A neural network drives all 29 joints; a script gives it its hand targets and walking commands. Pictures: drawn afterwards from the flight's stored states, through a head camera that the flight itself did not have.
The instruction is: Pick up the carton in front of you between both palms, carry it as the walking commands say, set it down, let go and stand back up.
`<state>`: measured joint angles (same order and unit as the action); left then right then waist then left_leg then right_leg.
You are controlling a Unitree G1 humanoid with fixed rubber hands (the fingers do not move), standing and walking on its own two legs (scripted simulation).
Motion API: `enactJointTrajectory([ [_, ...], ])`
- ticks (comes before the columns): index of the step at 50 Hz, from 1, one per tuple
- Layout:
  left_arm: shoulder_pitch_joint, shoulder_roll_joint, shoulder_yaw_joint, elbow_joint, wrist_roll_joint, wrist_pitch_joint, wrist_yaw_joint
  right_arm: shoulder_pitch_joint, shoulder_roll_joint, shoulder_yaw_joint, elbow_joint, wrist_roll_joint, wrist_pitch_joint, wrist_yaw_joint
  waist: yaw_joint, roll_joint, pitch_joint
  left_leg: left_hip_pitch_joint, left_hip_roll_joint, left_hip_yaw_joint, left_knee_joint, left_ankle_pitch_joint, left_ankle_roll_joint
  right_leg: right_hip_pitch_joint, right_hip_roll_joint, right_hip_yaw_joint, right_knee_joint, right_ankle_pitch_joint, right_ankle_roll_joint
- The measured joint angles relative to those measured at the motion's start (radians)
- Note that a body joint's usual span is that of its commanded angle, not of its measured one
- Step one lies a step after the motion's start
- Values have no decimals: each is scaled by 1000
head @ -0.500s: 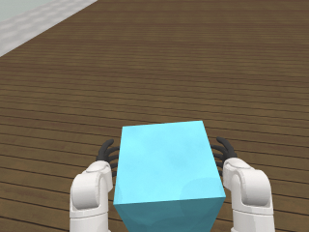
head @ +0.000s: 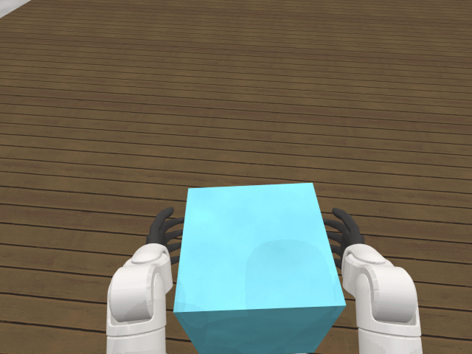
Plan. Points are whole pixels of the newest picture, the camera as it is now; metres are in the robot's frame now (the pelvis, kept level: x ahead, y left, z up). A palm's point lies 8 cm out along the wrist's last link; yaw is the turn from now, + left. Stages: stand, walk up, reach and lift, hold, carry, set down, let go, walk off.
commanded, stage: carry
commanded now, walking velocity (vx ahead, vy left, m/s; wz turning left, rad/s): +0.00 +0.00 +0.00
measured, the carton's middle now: (253, 274) +0.27 -0.01 -0.02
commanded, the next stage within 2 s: hold in 1.80 s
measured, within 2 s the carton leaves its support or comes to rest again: neither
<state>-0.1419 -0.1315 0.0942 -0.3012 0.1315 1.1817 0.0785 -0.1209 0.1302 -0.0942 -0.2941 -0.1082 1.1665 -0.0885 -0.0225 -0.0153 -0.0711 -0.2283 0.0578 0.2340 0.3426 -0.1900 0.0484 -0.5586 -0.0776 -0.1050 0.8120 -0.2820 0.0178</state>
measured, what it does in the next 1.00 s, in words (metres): walks ahead: right foot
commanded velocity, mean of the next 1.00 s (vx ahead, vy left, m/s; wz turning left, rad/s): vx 0.00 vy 0.00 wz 0.00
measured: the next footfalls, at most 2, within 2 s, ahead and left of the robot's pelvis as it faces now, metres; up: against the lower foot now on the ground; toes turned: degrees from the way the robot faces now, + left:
right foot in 0.14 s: +0.23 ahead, -0.12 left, +0.00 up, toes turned +10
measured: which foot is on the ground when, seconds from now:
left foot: down 0.00-1.00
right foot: up 0.00-0.12, down 0.14-1.00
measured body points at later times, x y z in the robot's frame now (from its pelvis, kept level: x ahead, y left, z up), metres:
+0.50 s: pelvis +0.17 -0.02 -0.02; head +0.15 -0.02 +0.43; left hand +0.44 +0.15 +0.04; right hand +0.46 -0.15 +0.04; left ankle +0.05 +0.09 -0.75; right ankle +0.20 -0.11 -0.75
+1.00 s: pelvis +0.14 +0.00 -0.02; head +0.12 +0.00 +0.43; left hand +0.44 +0.17 +0.01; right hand +0.45 -0.14 +0.01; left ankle +0.05 +0.09 -0.75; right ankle +0.20 -0.11 -0.75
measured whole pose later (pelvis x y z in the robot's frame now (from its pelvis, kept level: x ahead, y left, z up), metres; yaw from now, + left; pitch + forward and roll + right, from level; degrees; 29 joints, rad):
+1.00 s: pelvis +0.14 +0.00 -0.02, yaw +2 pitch +2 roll +0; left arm -0.27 -0.15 0.22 0.28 0.28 0.68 0.01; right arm -0.25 0.15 -0.20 0.26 -0.27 0.69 -0.02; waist 0.00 0.01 -0.10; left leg -0.16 0.04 0.13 0.55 -0.42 0.01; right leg -0.38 -0.09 -0.20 0.57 -0.21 -0.02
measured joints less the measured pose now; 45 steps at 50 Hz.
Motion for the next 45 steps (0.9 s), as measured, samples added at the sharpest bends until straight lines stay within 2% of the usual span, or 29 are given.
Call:
enactJointTrajectory([
  [4,10,1,-5,-62,-5,1,2,-2,0,9,-50,5,1,0,11,0,1,78,-2,-5,10,-70,-28,22,9,-39,-218,166,0],
  [6,8,1,-3,-87,-8,10,3,-9,1,12,-72,4,13,0,16,-1,-7,106,-1,-11,63,-134,-46,83,18,-71,-339,286,0],
  [7,3,0,-1,-94,-9,17,3,-13,1,12,-80,3,20,0,17,-4,-15,113,-2,-16,105,-175,-56,123,17,-84,-384,330,-13],
  [9,-16,-2,-1,-71,-7,15,5,-36,2,-5,-72,-1,34,1,24,38,-29,92,29,-44,208,-234,-75,145,39,-104,-357,217,-69],
  [11,-39,-5,5,-32,-8,20,4,-48,4,-21,-58,-9,50,1,25,62,-35,59,32,-93,259,-273,-89,153,45,-115,-335,154,-89],
  [13,-49,-7,13,-5,-8,26,2,-53,4,-26,-41,-15,62,1,26,63,-36,49,22,-113,203,-263,-90,170,41,-117,-343,144,-81],
  [15,-47,-6,18,12,-6,26,-1,-55,5,-24,-22,-20,64,1,27,62,-37,63,22,-115,144,-157,-87,187,43,-116,-345,129,-76],
  [21,-33,-4,26,79,11,-20,-15,-54,5,-15,53,-37,22,7,26,44,-71,80,19,-118,152,-217,-83,186,33,-119,-294,66,-65],
  [35,1,0,14,236,54,-227,-34,-11,0,-2,223,-79,-204,37,27,30,-58,79,0,-112,209,-270,-61,168,4,-105,-208,13,-41],
  [45,-72,-10,74,488,122,-422,-58,-79,9,-60,471,-138,-399,58,26,27,-46,77,-13,-107,218,-255,-47,175,-6,-98,-220,44,-36],
])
